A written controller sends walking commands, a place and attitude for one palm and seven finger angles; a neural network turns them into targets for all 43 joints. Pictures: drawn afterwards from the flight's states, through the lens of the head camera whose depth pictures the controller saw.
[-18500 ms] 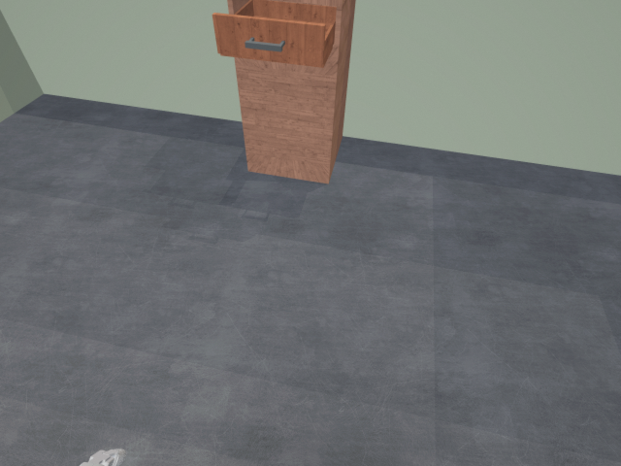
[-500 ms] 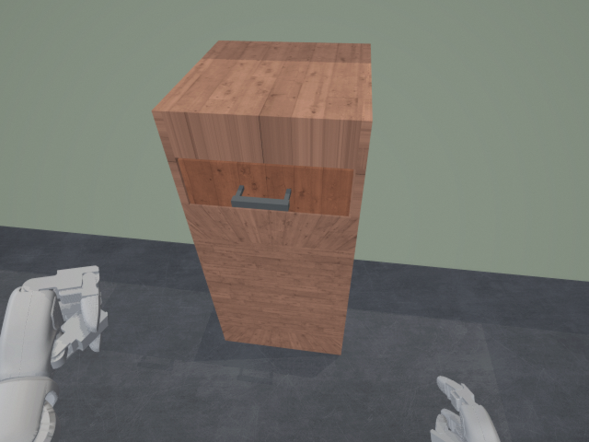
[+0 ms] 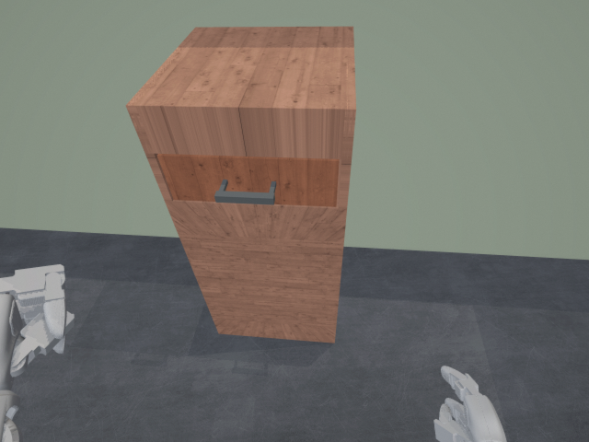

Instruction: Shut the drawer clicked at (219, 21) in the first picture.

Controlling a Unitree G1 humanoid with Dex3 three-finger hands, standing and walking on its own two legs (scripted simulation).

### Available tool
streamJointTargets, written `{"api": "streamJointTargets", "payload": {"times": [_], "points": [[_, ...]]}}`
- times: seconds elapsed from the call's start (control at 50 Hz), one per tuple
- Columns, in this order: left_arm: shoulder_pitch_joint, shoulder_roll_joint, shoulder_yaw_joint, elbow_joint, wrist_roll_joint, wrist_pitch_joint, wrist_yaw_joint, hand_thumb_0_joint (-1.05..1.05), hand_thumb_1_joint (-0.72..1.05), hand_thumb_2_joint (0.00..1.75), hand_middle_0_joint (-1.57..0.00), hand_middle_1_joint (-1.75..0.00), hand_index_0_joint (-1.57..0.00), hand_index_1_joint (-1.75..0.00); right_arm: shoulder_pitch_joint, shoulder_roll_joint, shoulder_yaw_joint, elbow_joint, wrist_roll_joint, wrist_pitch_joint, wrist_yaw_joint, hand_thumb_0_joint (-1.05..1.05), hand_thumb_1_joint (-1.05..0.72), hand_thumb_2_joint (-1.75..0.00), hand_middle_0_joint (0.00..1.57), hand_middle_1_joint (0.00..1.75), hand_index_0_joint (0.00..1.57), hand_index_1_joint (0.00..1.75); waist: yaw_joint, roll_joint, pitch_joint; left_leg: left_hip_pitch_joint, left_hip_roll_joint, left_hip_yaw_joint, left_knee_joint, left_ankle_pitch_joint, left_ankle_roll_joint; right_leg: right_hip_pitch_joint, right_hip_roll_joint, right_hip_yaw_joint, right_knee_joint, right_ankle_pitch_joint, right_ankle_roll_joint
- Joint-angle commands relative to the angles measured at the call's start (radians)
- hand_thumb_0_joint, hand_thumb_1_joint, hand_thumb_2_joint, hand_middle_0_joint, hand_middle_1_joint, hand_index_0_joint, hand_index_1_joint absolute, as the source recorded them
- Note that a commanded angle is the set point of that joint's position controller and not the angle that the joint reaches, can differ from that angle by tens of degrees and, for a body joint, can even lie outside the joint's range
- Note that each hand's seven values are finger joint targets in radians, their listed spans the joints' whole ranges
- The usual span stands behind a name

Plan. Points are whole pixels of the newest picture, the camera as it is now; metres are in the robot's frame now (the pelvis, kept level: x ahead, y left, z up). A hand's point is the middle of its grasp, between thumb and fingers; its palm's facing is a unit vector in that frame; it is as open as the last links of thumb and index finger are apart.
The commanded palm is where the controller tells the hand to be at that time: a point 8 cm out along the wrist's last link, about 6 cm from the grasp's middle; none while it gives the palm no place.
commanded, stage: step back with the hand held close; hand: left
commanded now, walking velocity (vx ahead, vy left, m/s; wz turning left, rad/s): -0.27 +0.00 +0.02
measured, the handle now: (246, 191) +0.61 +0.16 -0.02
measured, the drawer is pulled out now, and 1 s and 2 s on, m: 0.00 0.00 0.00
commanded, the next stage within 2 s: stop stepping back and stand still in 1.32 s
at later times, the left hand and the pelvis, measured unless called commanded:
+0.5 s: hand (28, 384) +0.13 +0.26 +0.15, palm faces +0.34 -0.81 -0.47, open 3.3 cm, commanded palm +0.07 +0.30 +0.17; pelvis -0.06 +0.02 -0.01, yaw +0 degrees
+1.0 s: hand out of the picture +0.05 +0.26 +0.16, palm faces +0.37 -0.82 -0.44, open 3.3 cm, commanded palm -0.01 +0.31 +0.17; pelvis -0.13 +0.02 -0.02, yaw +4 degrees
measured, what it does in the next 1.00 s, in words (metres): shifts its weight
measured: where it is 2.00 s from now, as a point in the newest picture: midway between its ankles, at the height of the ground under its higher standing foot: outside the picture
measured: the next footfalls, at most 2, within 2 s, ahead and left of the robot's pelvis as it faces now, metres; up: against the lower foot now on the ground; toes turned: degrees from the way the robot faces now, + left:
right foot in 1.46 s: -0.36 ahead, -0.08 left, +0.00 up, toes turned -9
left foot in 1.56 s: -0.07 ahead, +0.09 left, +0.00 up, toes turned -5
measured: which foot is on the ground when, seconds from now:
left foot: down 0.00-1.00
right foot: down 0.00-1.00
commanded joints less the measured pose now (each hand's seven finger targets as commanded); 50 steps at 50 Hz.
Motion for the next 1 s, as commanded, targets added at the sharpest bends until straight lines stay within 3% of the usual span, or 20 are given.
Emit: {"api": "streamJointTargets", "payload": {"times": [0.0, 0.06, 0.12, 0.18, 0.22, 0.28, 0.36, 0.42, 0.46, 0.54, 0.6, 0.68, 0.72, 0.74, 0.78, 0.84, 0.88, 0.92, 0.96, 0.98], "points": [[0.055, 0.142, 0.094, -0.133, -0.009, -0.062, 0.002, 0.00, 0.90, 0.90, -1.40, -1.60, -1.40, -1.60, -0.097, -0.108, -0.062, -0.166, 0.013, -0.012, -0.004, 0.00, -0.90, -0.90, 0.20, 0.30, 0.20, 0.30, -0.019, -0.062, -0.085, 0.079, 0.080, -0.092, -0.039, 0.334, -0.003, -0.090, -0.109, 0.090, -0.024, 0.336, 0.035], [0.083, 0.182, 0.131, -0.193, -0.014, -0.070, 0.007, 0.00, 0.90, 0.90, -1.40, -1.60, -1.40, -1.60, -0.101, -0.107, -0.072, -0.192, 0.019, 0.008, -0.006, 0.00, -0.90, -0.90, 0.20, 0.30, 0.20, 0.30, -0.014, -0.104, -0.167, 0.077, 0.088, -0.088, -0.027, 0.423, -0.002, -0.046, -0.102, 0.075, 0.027, 0.413, 0.045], [0.120, 0.211, 0.161, -0.247, -0.019, -0.075, 0.017, 0.00, 0.90, 0.90, -1.40, -1.60, -1.40, -1.60, -0.103, -0.102, -0.073, -0.214, 0.022, 0.017, -0.011, 0.00, -0.90, -0.90, 0.20, 0.30, 0.20, 0.30, -0.005, -0.071, -0.219, 0.059, 0.094, -0.087, -0.017, 0.478, -0.001, -0.014, -0.102, 0.074, 0.076, 0.462, 0.048], [0.110, 0.237, 0.176, -0.303, -0.018, -0.078, 0.026, 0.00, 0.90, 0.90, -1.40, -1.60, -1.40, -1.60, -0.102, -0.110, -0.076, -0.221, 0.020, 0.015, -0.019, 0.00, -0.90, -0.90, 0.20, 0.30, 0.20, 0.30, -0.006, -0.021, -0.225, 0.039, 0.102, -0.092, -0.013, 0.477, 0.003, -0.027, -0.093, 0.081, 0.101, 0.449, 0.052], [0.129, 0.215, 0.161, -0.290, -0.015, -0.075, 0.030, 0.00, 0.90, 0.90, -1.40, -1.60, -1.40, -1.60, -0.089, -0.106, -0.077, -0.219, 0.021, 0.016, -0.020, 0.00, -0.90, -0.90, 0.20, 0.30, 0.20, 0.30, -0.011, -0.019, -0.203, 0.010, 0.111, -0.104, -0.022, 0.450, 0.002, -0.036, -0.089, 0.081, 0.114, 0.404, 0.050], [0.106, 0.210, 0.153, -0.277, -0.009, -0.078, 0.033, 0.00, 0.90, 0.90, -1.40, -1.60, -1.40, -1.60, -0.086, -0.115, -0.081, -0.211, 0.016, 0.008, -0.025, 0.00, -0.90, -0.90, 0.20, 0.30, 0.20, 0.30, -0.018, -0.001, -0.144, -0.053, 0.117, -0.120, -0.051, 0.320, 0.006, -0.066, -0.079, 0.088, 0.101, 0.294, 0.049], [0.088, 0.187, 0.133, -0.228, 0.001, -0.088, 0.036, 0.00, 0.90, 0.90, -1.40, -1.60, -1.40, -1.60, -0.081, -0.115, -0.080, -0.207, 0.019, 0.000, -0.026, 0.00, -0.90, -0.90, 0.20, 0.30, 0.20, 0.30, -0.031, -0.047, -0.064, -0.188, 0.126, -0.149, -0.102, 0.026, 0.019, -0.073, -0.078, 0.110, 0.089, 0.146, 0.044], [0.077, 0.180, 0.131, -0.227, 0.013, -0.105, 0.041, 0.00, 0.90, 0.90, -1.40, -1.60, -1.40, -1.60, -0.080, -0.118, -0.079, -0.211, 0.018, -0.012, -0.026, 0.00, -0.90, -0.90, 0.20, 0.30, 0.20, 0.30, -0.034, -0.058, -0.034, -0.285, 0.125, -0.172, -0.126, -0.179, 0.029, -0.060, -0.080, 0.130, 0.070, 0.032, 0.040], [0.065, 0.184, 0.134, -0.245, 0.021, -0.121, 0.044, 0.00, 0.90, 0.90, -1.40, -1.60, -1.40, -1.60, -0.073, -0.122, -0.081, -0.210, 0.014, -0.022, -0.025, 0.00, -0.90, -0.90, 0.20, 0.30, 0.20, 0.30, -0.037, -0.057, -0.024, -0.312, 0.125, -0.187, -0.127, -0.247, 0.032, -0.073, -0.078, 0.140, 0.053, -0.042, 0.036], [0.048, 0.190, 0.144, -0.297, 0.041, -0.140, 0.051, 0.00, 0.90, 0.90, -1.40, -1.60, -1.40, -1.60, -0.069, -0.131, -0.080, -0.214, 0.005, -0.045, -0.028, 0.00, -0.90, -0.90, 0.20, 0.30, 0.20, 0.30, -0.035, 0.008, -0.031, -0.403, 0.169, -0.244, -0.195, -0.382, 0.050, -0.021, -0.045, 0.117, 0.135, -0.094, 0.042], [0.043, 0.197, 0.171, -0.312, 0.060, -0.143, 0.055, 0.00, 0.90, 0.90, -1.40, -1.60, -1.40, -1.60, -0.078, -0.129, -0.080, -0.216, 0.000, -0.062, -0.038, 0.00, -0.90, -0.90, 0.20, 0.30, 0.20, 0.30, -0.020, 0.086, -0.047, -0.574, 0.237, -0.310, -0.299, -0.514, 0.078, 0.138, 0.009, 0.075, 0.332, 0.003, 0.050], [0.067, 0.221, 0.208, -0.323, 0.058, -0.154, 0.049, 0.00, 0.90, 0.90, -1.40, -1.60, -1.40, -1.60, -0.081, -0.127, -0.090, -0.213, -0.003, -0.085, -0.031, 0.00, -0.90, -0.90, 0.20, 0.30, 0.20, 0.30, -0.022, 0.054, -0.073, -0.560, 0.242, -0.293, -0.235, -0.447, 0.088, 0.130, 0.015, 0.113, 0.344, 0.032, 0.044], [0.101, 0.204, 0.191, -0.325, 0.031, -0.164, 0.043, 0.00, 0.90, 0.90, -1.40, -1.60, -1.40, -1.60, -0.061, -0.115, -0.087, -0.195, -0.002, -0.089, -0.022, 0.00, -0.90, -0.90, 0.20, 0.30, 0.20, 0.30, -0.031, -0.024, -0.082, -0.418, 0.192, -0.258, -0.170, -0.285, 0.053, 0.016, -0.009, 0.150, 0.245, 0.081, 0.019], [0.088, 0.200, 0.184, -0.339, 0.024, -0.170, 0.041, 0.00, 0.90, 0.90, -1.40, -1.60, -1.40, -1.60, -0.063, -0.114, -0.088, -0.188, 0.001, -0.091, -0.019, 0.00, -0.90, -0.90, 0.20, 0.30, 0.20, 0.30, -0.035, -0.027, -0.101, -0.339, 0.172, -0.226, -0.130, -0.211, 0.040, -0.040, -0.022, 0.176, 0.214, 0.109, 0.014], [0.073, 0.203, 0.178, -0.351, 0.020, -0.177, 0.040, 0.00, 0.90, 0.90, -1.40, -1.60, -1.40, -1.60, -0.059, -0.109, -0.093, -0.170, 0.004, -0.095, -0.015, 0.00, -0.90, -0.90, 0.20, 0.30, 0.20, 0.30, -0.038, -0.075, -0.153, -0.237, 0.144, -0.184, -0.055, -0.151, 0.018, -0.107, -0.050, 0.216, 0.167, 0.110, 0.015], [0.067, 0.208, 0.167, -0.343, 0.022, -0.181, 0.041, 0.00, 0.90, 0.90, -1.40, -1.60, -1.40, -1.60, -0.058, -0.109, -0.101, -0.165, 0.008, -0.088, -0.009, 0.00, -0.90, -0.90, 0.20, 0.30, 0.20, 0.30, -0.049, -0.097, -0.123, -0.158, 0.099, -0.143, 0.056, -0.201, -0.007, -0.274, -0.109, 0.282, 0.047, -0.088, -0.014], [0.051, 0.241, 0.186, -0.343, 0.018, -0.183, 0.056, 0.00, 0.90, 0.90, -1.40, -1.60, -1.40, -1.60, -0.047, -0.100, -0.104, -0.138, 0.003, -0.082, -0.009, 0.00, -0.90, -0.90, 0.20, 0.30, 0.20, 0.30, -0.058, -0.151, -0.103, -0.031, 0.048, -0.107, 0.231, -0.153, -0.043, -0.470, -0.202, 0.362, -0.083, -0.216, -0.062], [0.040, 0.222, 0.160, -0.314, 0.023, -0.179, 0.066, 0.00, 0.90, 0.90, -1.40, -1.60, -1.40, -1.60, -0.047, -0.078, -0.098, -0.127, 0.001, -0.067, -0.007, 0.00, -0.90, -0.90, 0.20, 0.30, 0.20, 0.30, -0.066, -0.197, -0.074, -0.006, 0.028, -0.100, 0.334, -0.103, -0.054, -0.523, -0.269, 0.365, -0.107, -0.147, -0.088], [0.034, 0.228, 0.166, -0.300, 0.026, -0.175, 0.068, 0.00, 0.90, 0.90, -1.40, -1.60, -1.40, -1.60, -0.055, -0.073, -0.096, -0.129, 0.004, -0.059, -0.011, 0.00, -0.90, -0.90, 0.20, 0.30, 0.20, 0.30, -0.069, -0.210, -0.049, -0.024, 0.030, -0.104, 0.279, -0.073, -0.049, -0.506, -0.250, 0.307, -0.070, -0.057, -0.072], [0.026, 0.241, 0.175, -0.309, 0.028, -0.176, 0.069, 0.00, 0.90, 0.90, -1.40, -1.60, -1.40, -1.60, -0.061, -0.079, -0.096, -0.128, 0.003, -0.058, -0.016, 0.00, -0.90, -0.90, 0.20, 0.30, 0.20, 0.30, -0.070, -0.149, -0.035, -0.027, 0.043, -0.120, 0.192, -0.060, -0.043, -0.502, -0.211, 0.266, -0.029, -0.042, -0.052]]}}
